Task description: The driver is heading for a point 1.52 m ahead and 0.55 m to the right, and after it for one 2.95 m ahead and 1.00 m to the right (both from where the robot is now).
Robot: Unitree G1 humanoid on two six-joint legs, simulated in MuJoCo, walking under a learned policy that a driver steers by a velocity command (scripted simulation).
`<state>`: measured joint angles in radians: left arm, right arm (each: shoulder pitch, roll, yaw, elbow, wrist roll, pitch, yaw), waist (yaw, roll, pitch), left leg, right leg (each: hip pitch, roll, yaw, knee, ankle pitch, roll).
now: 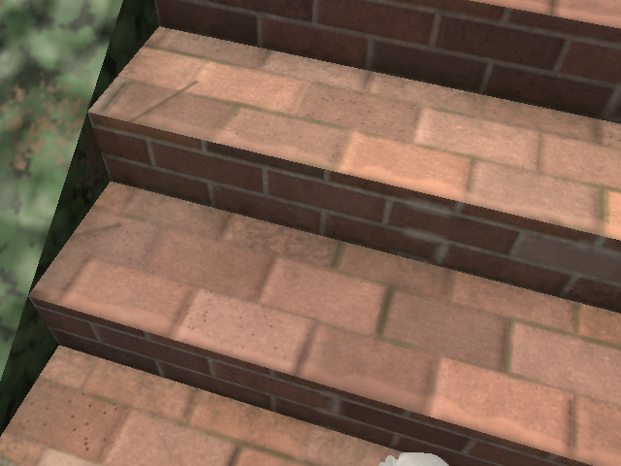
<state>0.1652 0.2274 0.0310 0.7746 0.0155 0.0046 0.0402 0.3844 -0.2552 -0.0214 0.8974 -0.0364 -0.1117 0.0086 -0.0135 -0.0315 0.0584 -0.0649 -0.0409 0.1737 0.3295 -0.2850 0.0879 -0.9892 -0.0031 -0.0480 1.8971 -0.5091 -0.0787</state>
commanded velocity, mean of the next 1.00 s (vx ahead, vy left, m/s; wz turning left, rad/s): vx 0.11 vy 0.00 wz -0.61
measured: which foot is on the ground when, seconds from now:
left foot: down 0.00-0.18, up 0.20-0.72, down 0.74-1.00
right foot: up 0.00-0.16, down 0.18-0.76, up 0.78-1.00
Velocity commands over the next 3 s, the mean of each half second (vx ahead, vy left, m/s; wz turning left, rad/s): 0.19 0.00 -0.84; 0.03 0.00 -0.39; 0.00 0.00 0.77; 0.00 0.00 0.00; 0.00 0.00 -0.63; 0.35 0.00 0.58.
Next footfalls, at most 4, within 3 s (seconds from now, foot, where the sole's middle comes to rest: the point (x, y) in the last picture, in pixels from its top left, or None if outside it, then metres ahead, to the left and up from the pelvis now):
0.18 right None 0.29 -0.08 -0.60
0.74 left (335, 333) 0.57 -0.03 -0.42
1.30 right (481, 377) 0.49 -0.27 -0.42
1.74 left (332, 322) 0.59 -0.03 -0.42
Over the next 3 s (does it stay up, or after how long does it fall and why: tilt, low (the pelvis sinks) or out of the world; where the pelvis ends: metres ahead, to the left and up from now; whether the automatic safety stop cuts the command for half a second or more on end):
stays up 0.64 -0.11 0.35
